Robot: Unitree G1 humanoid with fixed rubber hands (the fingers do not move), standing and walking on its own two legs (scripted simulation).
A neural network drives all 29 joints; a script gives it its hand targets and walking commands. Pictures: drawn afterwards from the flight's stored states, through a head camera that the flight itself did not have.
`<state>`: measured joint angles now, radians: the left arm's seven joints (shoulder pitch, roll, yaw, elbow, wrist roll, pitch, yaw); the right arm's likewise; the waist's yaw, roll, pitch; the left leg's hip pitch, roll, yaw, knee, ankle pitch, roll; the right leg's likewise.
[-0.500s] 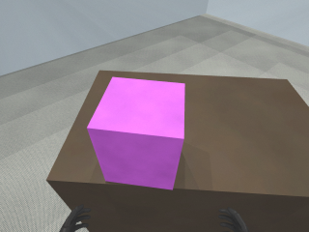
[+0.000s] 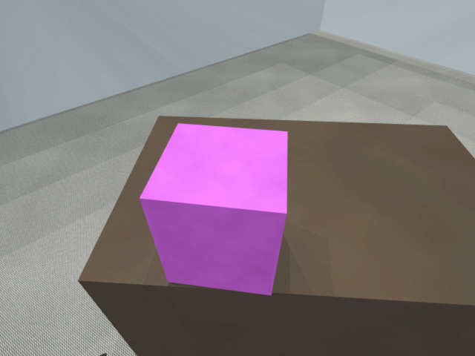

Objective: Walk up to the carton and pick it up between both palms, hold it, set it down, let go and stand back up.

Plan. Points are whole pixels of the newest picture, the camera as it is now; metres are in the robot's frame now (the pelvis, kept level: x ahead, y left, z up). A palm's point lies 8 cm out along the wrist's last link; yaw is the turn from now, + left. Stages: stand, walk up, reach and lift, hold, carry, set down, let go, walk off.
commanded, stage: stand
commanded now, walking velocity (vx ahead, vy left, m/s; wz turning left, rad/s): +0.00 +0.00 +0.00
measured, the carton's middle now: (225, 210) +0.40 +0.04 +0.05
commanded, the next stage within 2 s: none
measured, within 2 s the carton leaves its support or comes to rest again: neither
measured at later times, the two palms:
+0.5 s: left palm out of the picture +0.02 +0.27 -0.11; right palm out of the picture +0.03 -0.25 -0.11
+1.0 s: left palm out of the picture -0.01 +0.27 -0.12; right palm out of the picture +0.00 -0.24 -0.12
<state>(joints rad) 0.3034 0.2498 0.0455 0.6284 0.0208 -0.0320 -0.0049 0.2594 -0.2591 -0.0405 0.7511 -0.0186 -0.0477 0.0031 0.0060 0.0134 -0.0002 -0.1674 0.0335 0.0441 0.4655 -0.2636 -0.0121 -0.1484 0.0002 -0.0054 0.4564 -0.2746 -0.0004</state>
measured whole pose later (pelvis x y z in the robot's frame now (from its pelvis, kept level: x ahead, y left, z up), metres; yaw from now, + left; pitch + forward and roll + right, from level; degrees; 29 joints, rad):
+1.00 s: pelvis -0.04 +0.02 +0.00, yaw +0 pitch -3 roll +0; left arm 0.41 0.26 0.00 0.80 0.01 -0.02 0.01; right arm 0.34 -0.27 0.00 0.84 -0.01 -0.02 0.00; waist 0.00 0.00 0.02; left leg -0.23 0.00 0.05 0.50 -0.22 0.02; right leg -0.23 -0.03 0.02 0.51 -0.24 0.03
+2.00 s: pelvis -0.02 +0.01 +0.00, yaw +0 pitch -2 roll +0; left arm 0.36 0.24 -0.01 0.91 0.01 -0.01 0.03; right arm 0.34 -0.25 0.00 0.93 0.00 -0.01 -0.02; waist 0.00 0.00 0.03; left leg -0.20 0.01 0.04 0.45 -0.22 0.00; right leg -0.19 -0.01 0.02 0.46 -0.24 0.02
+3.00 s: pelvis -0.01 +0.01 +0.00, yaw +0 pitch -2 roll +0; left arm 0.33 0.22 -0.01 0.97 0.00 -0.01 0.04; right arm 0.34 -0.22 0.00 0.97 0.00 -0.01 -0.03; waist 0.00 0.00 0.03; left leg -0.18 0.01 0.03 0.44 -0.23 0.00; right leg -0.17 -0.01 0.03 0.44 -0.24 0.02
